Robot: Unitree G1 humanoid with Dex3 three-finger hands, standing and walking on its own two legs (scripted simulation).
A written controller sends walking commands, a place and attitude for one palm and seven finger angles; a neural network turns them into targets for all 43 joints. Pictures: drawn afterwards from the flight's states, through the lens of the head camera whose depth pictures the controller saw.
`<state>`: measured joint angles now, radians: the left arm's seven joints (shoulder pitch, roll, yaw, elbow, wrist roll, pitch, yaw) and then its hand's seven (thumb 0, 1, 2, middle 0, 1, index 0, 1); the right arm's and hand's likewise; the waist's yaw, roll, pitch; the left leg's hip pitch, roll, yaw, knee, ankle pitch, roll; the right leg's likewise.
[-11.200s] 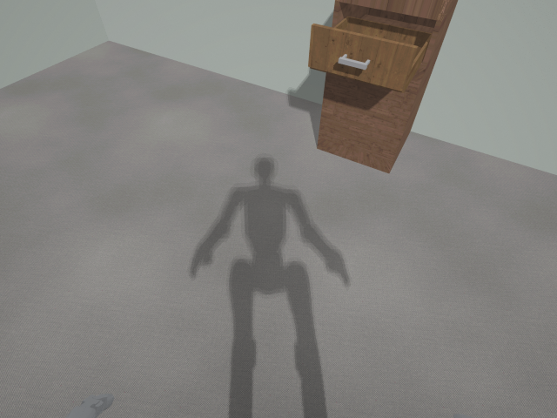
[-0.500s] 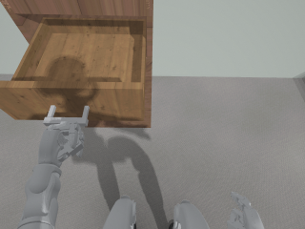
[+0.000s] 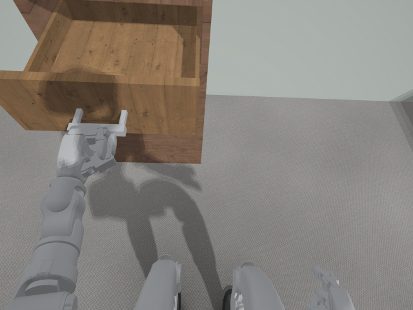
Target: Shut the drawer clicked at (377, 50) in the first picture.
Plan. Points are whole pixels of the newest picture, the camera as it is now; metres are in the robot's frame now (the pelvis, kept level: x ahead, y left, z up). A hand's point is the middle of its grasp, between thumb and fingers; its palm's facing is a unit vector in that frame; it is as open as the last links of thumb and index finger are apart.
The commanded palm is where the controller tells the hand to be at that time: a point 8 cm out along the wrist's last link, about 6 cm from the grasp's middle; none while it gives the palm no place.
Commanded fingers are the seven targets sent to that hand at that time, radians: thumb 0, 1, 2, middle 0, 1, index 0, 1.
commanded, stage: push the drawer shut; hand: left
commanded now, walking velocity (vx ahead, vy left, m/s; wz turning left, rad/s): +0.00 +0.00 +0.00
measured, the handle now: (99, 122) +0.45 +0.23 +0.04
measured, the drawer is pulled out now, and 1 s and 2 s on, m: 0.24 0.11 0.01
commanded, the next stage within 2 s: none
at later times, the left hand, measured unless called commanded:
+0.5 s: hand (121, 119) +0.47 +0.20 +0.04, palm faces +0.03 -1.00 -0.05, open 2.9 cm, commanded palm +0.46 +0.23 +0.04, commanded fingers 0.00 0.90 0.90 -1.40 -1.60 -1.40 -1.60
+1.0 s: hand (124, 100) +0.52 +0.20 +0.04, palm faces +0.02 -1.00 -0.05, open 3.0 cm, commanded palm +0.52 +0.23 +0.04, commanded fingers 0.00 0.90 0.90 -1.40 -1.60 -1.40 -1.60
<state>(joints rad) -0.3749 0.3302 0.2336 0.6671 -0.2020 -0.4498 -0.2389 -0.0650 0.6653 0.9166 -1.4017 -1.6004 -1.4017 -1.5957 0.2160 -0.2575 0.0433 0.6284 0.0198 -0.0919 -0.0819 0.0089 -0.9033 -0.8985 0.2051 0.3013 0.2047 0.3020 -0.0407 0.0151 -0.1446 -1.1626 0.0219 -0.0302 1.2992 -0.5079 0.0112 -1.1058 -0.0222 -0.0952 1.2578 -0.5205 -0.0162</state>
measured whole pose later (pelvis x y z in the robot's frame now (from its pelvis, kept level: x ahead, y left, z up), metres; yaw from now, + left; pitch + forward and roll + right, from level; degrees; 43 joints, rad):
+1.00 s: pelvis +0.01 +0.00 -0.01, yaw -2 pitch +27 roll -4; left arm -0.86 0.52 0.40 1.15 -0.09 -0.47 -0.25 -0.01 0.72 0.93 -1.40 -1.60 -1.40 -1.60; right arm 0.30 -0.27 0.05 0.65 -0.02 0.02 -0.03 0.00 -0.90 -0.90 0.20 0.30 0.20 0.30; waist -0.15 0.03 -0.13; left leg -1.28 0.05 -0.04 1.34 -0.53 0.01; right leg -1.22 0.01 -0.10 1.27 -0.52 -0.02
